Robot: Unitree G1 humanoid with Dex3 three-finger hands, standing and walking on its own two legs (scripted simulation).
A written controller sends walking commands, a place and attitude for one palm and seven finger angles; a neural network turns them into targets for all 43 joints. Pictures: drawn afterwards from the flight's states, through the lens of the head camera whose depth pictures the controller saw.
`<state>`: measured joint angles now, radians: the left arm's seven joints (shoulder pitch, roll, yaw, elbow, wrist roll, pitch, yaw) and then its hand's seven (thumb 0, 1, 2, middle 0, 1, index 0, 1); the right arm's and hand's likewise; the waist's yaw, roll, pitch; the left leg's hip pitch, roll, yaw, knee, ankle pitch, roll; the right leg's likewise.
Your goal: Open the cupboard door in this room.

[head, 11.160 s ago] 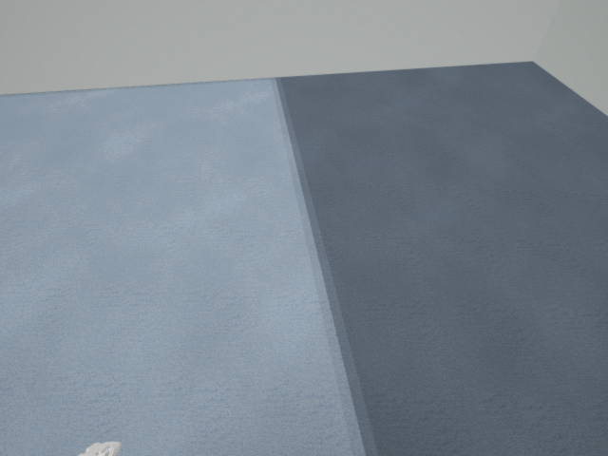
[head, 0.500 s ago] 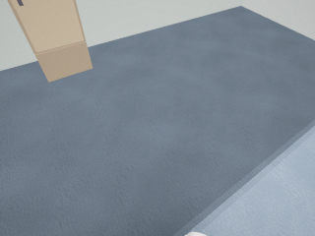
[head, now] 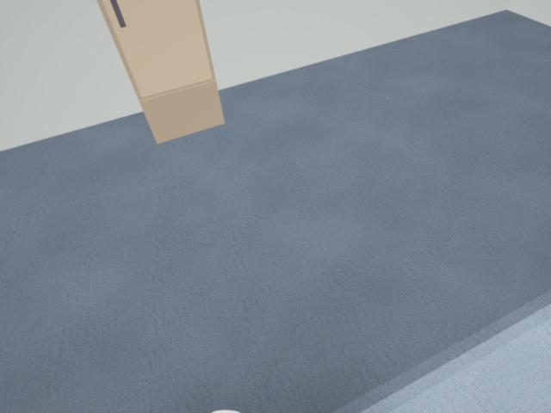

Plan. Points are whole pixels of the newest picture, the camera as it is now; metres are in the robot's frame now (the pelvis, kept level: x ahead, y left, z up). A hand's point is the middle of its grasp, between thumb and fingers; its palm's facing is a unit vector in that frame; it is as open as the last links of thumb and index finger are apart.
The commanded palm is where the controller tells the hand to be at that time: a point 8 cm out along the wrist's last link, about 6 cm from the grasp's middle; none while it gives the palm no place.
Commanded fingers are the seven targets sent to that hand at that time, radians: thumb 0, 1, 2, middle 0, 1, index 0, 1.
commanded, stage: turn or walk to find it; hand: left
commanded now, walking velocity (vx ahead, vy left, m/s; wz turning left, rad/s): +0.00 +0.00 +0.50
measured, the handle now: (116, 9) +1.60 +0.79 -0.03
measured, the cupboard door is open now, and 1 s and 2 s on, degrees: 0 0 0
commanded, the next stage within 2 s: stand and wait in 0.16 s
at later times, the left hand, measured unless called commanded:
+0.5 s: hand out of the picture -0.03 +0.23 -0.17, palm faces +0.16 -0.96 -0.24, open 7.4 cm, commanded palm none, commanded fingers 0.00 0.90 0.90 -0.20 -0.30 -0.20 -0.30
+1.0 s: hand out of the picture -0.07 +0.24 -0.18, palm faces +0.25 -0.94 -0.21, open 7.4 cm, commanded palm none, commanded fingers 0.00 0.90 0.90 -0.20 -0.30 -0.20 -0.30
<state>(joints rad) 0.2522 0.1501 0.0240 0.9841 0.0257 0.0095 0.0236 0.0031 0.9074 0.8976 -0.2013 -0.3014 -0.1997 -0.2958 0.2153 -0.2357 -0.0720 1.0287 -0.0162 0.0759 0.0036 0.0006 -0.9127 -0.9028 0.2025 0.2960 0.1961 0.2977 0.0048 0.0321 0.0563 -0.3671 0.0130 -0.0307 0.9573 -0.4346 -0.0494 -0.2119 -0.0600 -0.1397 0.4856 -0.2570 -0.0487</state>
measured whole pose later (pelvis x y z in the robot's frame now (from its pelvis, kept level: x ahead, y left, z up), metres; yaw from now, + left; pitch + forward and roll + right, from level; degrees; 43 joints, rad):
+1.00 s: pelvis -0.04 +0.05 +0.00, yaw +13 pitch -1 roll +0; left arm 0.25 0.20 0.03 1.10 0.01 0.05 0.02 0.00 0.91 0.90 -0.20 -0.30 -0.20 -0.29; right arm 0.25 -0.15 -0.02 1.08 -0.02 0.00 -0.02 0.00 -0.91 -0.90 0.20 0.30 0.20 0.30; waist 0.00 -0.02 0.05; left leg -0.20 0.02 0.06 0.48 -0.27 0.01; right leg -0.31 -0.08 -0.08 0.78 -0.48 0.04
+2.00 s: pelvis -0.03 +0.03 -0.01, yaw +38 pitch +0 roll +2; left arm 0.19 0.17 0.02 0.91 0.02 0.01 0.02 0.00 0.90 0.90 -0.20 -0.30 -0.20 -0.30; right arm 0.18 -0.24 -0.08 0.97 -0.02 0.08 0.01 0.00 -0.91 -0.90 0.21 0.30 0.20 0.30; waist -0.01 0.06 0.06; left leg -0.45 -0.03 -0.04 1.03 -0.46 -0.03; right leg -0.26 -0.07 -0.13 0.58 -0.32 -0.03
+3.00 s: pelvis -0.03 +0.05 +0.00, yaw +45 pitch -2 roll +0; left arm 0.25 0.16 0.00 1.14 0.00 0.00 0.03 0.00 0.91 0.90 -0.20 -0.30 -0.20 -0.30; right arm 0.29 -0.15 -0.01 1.17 -0.01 0.00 -0.03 0.00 -0.91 -0.90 0.20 0.30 0.20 0.30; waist 0.00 0.01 0.04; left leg -0.13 0.04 0.04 0.41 -0.26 -0.03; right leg -0.16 -0.03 -0.09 0.44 -0.25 -0.01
